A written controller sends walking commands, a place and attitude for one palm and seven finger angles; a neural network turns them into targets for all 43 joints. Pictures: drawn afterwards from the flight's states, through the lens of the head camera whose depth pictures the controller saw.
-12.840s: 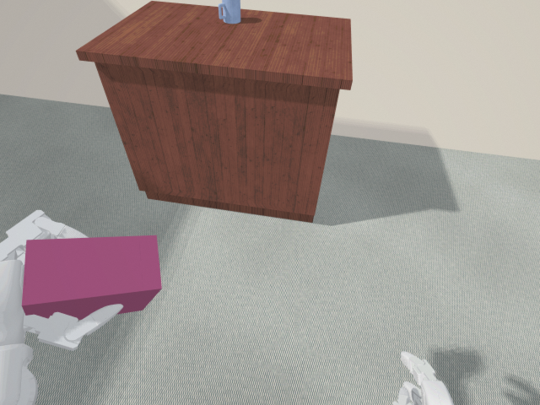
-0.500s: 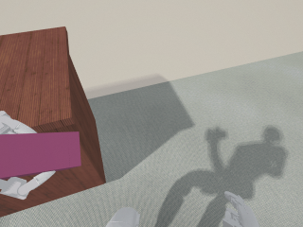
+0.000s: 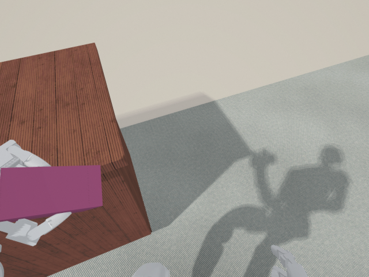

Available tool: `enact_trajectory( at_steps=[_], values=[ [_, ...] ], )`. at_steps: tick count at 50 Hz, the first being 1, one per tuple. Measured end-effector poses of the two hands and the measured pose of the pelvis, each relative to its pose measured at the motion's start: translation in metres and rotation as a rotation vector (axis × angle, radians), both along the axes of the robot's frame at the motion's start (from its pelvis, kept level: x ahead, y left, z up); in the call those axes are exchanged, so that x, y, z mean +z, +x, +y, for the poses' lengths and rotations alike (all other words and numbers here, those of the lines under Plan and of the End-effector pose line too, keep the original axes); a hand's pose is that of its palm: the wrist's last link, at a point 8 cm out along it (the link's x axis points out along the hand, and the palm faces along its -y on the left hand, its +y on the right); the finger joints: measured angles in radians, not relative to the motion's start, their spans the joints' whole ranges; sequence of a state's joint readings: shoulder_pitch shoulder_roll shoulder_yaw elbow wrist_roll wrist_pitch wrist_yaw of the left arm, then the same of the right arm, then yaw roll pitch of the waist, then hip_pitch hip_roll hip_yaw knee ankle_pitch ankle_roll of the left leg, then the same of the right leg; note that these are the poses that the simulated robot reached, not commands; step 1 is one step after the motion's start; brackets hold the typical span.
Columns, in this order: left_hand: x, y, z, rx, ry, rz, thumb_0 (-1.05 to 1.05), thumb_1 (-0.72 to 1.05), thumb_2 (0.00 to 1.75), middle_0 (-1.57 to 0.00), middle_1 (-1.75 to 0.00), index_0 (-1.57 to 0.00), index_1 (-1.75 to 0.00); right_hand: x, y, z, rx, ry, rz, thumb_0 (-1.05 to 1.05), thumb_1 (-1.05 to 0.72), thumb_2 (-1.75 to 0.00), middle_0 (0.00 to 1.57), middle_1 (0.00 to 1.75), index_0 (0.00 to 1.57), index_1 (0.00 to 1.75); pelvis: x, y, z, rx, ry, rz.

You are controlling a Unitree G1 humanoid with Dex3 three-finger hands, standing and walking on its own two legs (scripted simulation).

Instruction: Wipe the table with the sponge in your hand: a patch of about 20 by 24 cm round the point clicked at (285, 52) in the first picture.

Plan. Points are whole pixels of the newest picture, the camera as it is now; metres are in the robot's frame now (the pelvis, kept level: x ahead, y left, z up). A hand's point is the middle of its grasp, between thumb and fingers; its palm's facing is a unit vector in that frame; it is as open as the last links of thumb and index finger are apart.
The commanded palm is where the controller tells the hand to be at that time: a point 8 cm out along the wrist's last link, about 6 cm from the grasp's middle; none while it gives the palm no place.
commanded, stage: shuffle to correct the standing spot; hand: left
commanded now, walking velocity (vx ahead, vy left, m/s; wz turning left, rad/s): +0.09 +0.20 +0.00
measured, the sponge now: (64, 192) +0.22 +0.20 +0.15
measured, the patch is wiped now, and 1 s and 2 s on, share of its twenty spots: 0.00 0.00 0.00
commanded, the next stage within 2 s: come to a stop and stand still in 1.56 s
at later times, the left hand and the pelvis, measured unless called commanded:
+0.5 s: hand out of the picture +0.20 +0.36 +0.19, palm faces +0.44 -0.77 -0.47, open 9.9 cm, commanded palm +0.16 +0.39 +0.18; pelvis +0.00 +0.11 +0.00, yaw +0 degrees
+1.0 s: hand out of the picture +0.19 +0.46 +0.18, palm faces +0.45 -0.77 -0.46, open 9.8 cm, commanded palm +0.15 +0.49 +0.18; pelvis -0.01 +0.21 -0.01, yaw +0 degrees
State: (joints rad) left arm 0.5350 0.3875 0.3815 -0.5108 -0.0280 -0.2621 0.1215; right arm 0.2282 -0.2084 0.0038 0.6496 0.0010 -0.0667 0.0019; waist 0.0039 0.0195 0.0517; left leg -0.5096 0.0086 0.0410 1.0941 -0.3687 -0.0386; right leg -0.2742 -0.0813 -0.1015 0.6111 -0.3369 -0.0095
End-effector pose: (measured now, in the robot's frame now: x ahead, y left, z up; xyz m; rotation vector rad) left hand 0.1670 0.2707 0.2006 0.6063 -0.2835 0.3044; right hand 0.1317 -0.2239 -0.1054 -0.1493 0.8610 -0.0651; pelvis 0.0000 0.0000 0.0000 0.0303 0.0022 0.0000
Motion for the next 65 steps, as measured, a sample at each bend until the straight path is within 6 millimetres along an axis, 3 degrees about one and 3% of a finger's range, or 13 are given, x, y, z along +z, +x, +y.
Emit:
enact_trajectory(
  at_steps=[4, 8, 12, 16, 21, 28, 32, 37, 43, 47, 53, 59, 65],
  values=[
    [-0.012, 0.0, 0.042, 0.079, -0.027, 0.023, -0.02, -0.48, 1.0, -0.76, -1.35, -0.78, -1.34, 0.009, -0.002, 0.011, -0.008, -0.06, 0.016, 0.01, -0.91, -0.9, 0.21, 0.3, 0.2, 0.3, 0.003, 0.002, 0.022, 0.002, 0.004, -0.001],
    [-0.022, 0.009, 0.069, 0.062, -0.097, -0.06, -0.02, -0.48, 1.0, -0.76, -1.35, -0.78, -1.34, 0.014, 0.01, 0.025, -0.02, -0.14, -0.044, 0.01, -0.91, -0.9, 0.2, 0.3, 0.2, 0.3, -0.01, 0.003, 0.054, 0.014, -0.013, -0.014],
    [-0.016, 0.019, 0.079, -0.006, -0.097, -0.116, -0.02, -0.48, 1.0, -0.76, -1.35, -0.78, -1.34, 0.026, 0.022, 0.054, -0.034, -0.128, -0.119, 0.01, -0.91, -0.9, 0.2, 0.3, 0.2, 0.3, -0.01, -0.004, 0.072, 0.01, -0.011, -0.023],
    [0.006, 0.014, 0.084, -0.058, -0.04, -0.148, -0.02, -0.48, 1.0, -0.76, -1.35, -0.78, -1.34, 0.034, 0.03, 0.085, -0.017, -0.059, -0.184, 0.01, -0.91, -0.9, 0.2, 0.3, 0.2, 0.3, -0.006, -0.005, 0.084, 0.007, -0.02, -0.005],
    [0.018, -0.003, 0.098, -0.03, 0.043, -0.124, -0.02, -0.48, 1.0, -0.76, -1.35, -0.78, -1.34, 0.019, 0.034, 0.111, 0.018, 0.003, -0.192, 0.01, -0.9, -0.9, 0.2, 0.3, 0.2, 0.3, -0.01, -0.004, 0.098, -0.002, -0.023, 0.01],
    [-0.015, -0.011, 0.149, 0.131, -0.105, -0.003, -0.02, -0.48, 1.0, -0.76, -1.35, -0.78, -1.34, 0.013, 0.012, 0.128, 0.037, -0.023, -0.051, 0.01, -0.9, -0.9, 0.21, 0.3, 0.2, 0.3, 0.004, -0.003, 0.126, 0.006, -0.004, -0.008],
    [-0.03, -0.006, 0.163, 0.113, -0.18, -0.004, -0.02, -0.48, 1.0, -0.76, -1.35, -0.78, -1.34, 0.02, 0.003, 0.133, 0.026, -0.102, -0.028, 0.01, -0.9, -0.9, 0.21, 0.3, 0.2, 0.3, 0.004, -0.005, 0.146, 0.021, -0.002, -0.021],
    [-0.013, 0.002, 0.179, -0.032, -0.127, -0.145, -0.02, -0.48, 1.0, -0.76, -1.35, -0.78, -1.34, 0.027, 0.007, 0.15, -0.033, -0.179, -0.09, 0.01, -0.91, -0.9, 0.2, 0.3, 0.2, 0.3, -0.011, -0.008, 0.181, 0.017, -0.011, -0.038],
    [0.016, 0.001, 0.211, -0.034, 0.009, -0.183, -0.02, -0.48, 1.0, -0.76, -1.35, -0.78, -1.34, 0.033, 0.009, 0.193, -0.06, -0.083, -0.149, 0.01, -0.91, -0.9, 0.2, 0.3, 0.2, 0.3, -0.004, -0.011, 0.197, 0.013, -0.028, -0.019],
    [0.012, -0.01, 0.221, 0.022, -0.003, -0.131, -0.02, -0.48, 1.0, -0.76, -1.35, -0.78, -1.34, 0.023, 0.008, 0.215, -0.036, -0.021, -0.154, 0.01, -0.9, -0.9, 0.2, 0.3, 0.2, 0.3, -0.004, -0.008, 0.205, 0.002, -0.019, -0.003],
    [-0.013, -0.017, 0.229, 0.1, -0.117, -0.04, -0.02, -0.48, 1.0, -0.76, -1.35, -0.78, -1.34, 0.006, 0.005, 0.229, 0.027, -0.014, -0.063, 0.01, -0.9, -0.9, 0.21, 0.3, 0.2, 0.3, -0.002, -0.003, 0.216, 0.016, -0.024, -0.014],
    [-0.017, -0.002, 0.247, 0.097, -0.177, -0.075, -0.02, -0.48, 1.01, -0.76, -1.35, -0.78, -1.34, 0.023, 0.012, 0.23, 0.042, -0.101, -0.037, 0.01, -0.9, -0.9, 0.21, 0.3, 0.2, 0.3, 0.006, 0.005, 0.229, 0.026, -0.012, -0.019],
    [-0.007, 0.022, 0.265, 0.013, -0.139, -0.184, -0.02, -0.48, 1.01, -0.76, -1.35, -0.78, -1.34, 0.034, 0.038, 0.235, -0.025, -0.166, -0.127, 0.01, -0.9, -0.9, 0.2, 0.3, 0.2, 0.3, -0.008, 0.014, 0.253, 0.016, -0.026, -0.033]
  ],
)
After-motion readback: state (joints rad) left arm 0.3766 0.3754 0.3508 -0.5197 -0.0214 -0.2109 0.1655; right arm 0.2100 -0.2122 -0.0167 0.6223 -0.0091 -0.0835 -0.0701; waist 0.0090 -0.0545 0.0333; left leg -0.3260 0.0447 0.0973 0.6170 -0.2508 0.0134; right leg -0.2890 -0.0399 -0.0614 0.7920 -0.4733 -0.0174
